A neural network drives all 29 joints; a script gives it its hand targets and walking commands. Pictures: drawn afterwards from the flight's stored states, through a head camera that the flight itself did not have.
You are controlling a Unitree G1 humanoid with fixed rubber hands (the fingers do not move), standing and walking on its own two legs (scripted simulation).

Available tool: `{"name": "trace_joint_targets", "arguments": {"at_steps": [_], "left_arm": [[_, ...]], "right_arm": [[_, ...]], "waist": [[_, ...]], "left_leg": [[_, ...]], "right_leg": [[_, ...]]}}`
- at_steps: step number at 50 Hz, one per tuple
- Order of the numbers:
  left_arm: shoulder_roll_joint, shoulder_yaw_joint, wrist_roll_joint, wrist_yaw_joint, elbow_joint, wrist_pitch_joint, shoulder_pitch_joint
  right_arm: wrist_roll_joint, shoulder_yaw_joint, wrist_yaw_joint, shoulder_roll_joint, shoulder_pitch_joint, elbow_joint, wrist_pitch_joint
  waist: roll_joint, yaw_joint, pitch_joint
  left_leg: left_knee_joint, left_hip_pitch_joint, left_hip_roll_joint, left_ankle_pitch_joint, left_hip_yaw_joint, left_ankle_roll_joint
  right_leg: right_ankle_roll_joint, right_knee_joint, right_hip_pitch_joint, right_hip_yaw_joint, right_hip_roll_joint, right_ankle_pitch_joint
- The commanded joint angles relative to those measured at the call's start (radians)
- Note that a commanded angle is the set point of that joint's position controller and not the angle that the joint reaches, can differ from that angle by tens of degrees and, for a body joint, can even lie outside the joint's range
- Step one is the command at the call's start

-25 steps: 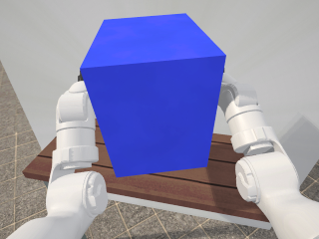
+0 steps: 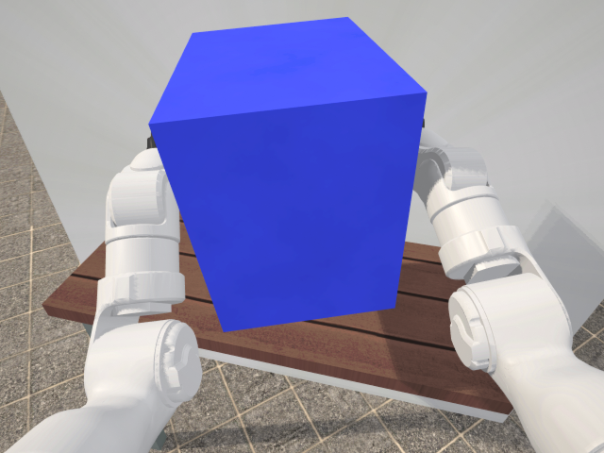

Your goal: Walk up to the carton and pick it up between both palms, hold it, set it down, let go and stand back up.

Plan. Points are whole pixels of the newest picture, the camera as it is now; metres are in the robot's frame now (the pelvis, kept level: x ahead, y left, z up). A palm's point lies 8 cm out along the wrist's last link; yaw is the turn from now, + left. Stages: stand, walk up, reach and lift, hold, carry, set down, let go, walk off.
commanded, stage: hold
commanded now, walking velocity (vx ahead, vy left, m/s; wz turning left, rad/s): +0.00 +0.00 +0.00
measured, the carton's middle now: (289, 164) +0.38 +0.00 +0.25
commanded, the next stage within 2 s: set down in 0.96 s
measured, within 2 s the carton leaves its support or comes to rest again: neither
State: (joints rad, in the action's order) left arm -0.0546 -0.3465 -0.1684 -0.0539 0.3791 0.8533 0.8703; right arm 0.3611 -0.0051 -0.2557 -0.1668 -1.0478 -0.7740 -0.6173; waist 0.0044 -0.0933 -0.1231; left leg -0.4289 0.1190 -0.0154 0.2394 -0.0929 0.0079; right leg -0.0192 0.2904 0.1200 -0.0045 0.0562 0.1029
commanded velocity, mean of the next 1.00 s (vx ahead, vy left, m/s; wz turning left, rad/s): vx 0.00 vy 0.00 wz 0.00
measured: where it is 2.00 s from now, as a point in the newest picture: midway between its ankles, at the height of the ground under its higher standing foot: outside the picture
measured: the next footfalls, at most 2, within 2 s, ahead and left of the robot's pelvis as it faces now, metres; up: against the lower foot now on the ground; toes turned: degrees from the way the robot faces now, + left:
none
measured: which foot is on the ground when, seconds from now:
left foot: down 0.00-1.00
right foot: down 0.00-1.00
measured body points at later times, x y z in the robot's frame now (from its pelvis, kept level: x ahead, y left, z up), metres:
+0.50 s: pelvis +0.01 +0.00 +0.00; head -0.08 +0.01 +0.44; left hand +0.39 +0.15 +0.27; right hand +0.39 -0.15 +0.28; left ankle +0.00 +0.11 -0.75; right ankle +0.04 -0.11 -0.75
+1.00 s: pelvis +0.00 +0.00 +0.00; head -0.08 +0.02 +0.44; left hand +0.39 +0.15 +0.26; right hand +0.39 -0.15 +0.28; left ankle +0.00 +0.11 -0.75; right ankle +0.04 -0.11 -0.75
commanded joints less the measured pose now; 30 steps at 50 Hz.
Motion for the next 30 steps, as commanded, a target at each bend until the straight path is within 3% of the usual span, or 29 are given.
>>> {"name": "trace_joint_targets", "arguments": {"at_steps": [1, 3, 8, 12, 16, 19, 30], "left_arm": [[0.649, 0.490, 0.184, 0.136, -0.226, -0.098, 0.983], [0.641, 0.507, 0.189, 0.130, -0.272, -0.094, 0.966], [0.606, 0.474, 0.155, 0.146, -0.220, -0.071, 0.907], [0.599, 0.472, 0.142, 0.160, -0.236, -0.060, 0.866], [0.588, 0.459, 0.127, 0.176, -0.219, -0.052, 0.853], [0.591, 0.449, 0.117, 0.183, -0.186, -0.051, 0.858], [0.622, 0.486, 0.142, 0.171, -0.231, -0.058, 0.881]], "right_arm": [[0.189, 0.256, 0.095, 0.792, -0.841, 0.418, 0.021], [0.196, 0.276, 0.089, 0.796, -0.815, 0.444, 0.018], [0.169, 0.274, 0.079, 0.779, -0.785, 0.431, 0.001], [0.184, 0.303, 0.066, 0.774, -0.781, 0.479, -0.004], [0.175, 0.302, 0.060, 0.775, -0.776, 0.475, -0.010], [0.159, 0.285, 0.066, 0.767, -0.788, 0.449, -0.011], [0.176, 0.288, 0.075, 0.772, -0.791, 0.457, -0.009]], "waist": [[-0.086, -0.024, -0.465], [-0.079, -0.026, -0.491], [-0.059, -0.012, -0.411], [-0.050, -0.010, -0.415], [-0.029, -0.010, -0.364], [-0.031, -0.008, -0.321], [-0.054, -0.018, -0.370]], "left_leg": [[0.071, 0.036, -0.021, -0.251, 0.015, -0.065], [0.061, 0.026, -0.025, -0.290, 0.016, -0.064], [0.089, 0.074, -0.027, -0.210, 0.021, -0.050], [0.080, 0.049, -0.033, -0.256, 0.028, -0.051], [0.089, 0.064, -0.034, -0.226, 0.032, -0.043], [0.102, 0.064, -0.029, -0.195, 0.034, -0.042], [0.077, 0.023, -0.020, -0.273, 0.022, -0.062]], "right_leg": [[0.046, 0.019, -0.262, -0.012, 0.015, -0.196], [0.053, 0.024, -0.280, -0.013, 0.016, -0.240], [0.061, 0.014, -0.282, -0.015, 0.006, -0.196], [0.068, 0.021, -0.308, -0.016, 0.007, -0.276], [0.071, 0.014, -0.300, -0.010, 0.006, -0.254], [0.065, 0.004, -0.273, -0.006, 0.007, -0.195], [0.053, 0.016, -0.264, -0.002, 0.021, -0.227]]}}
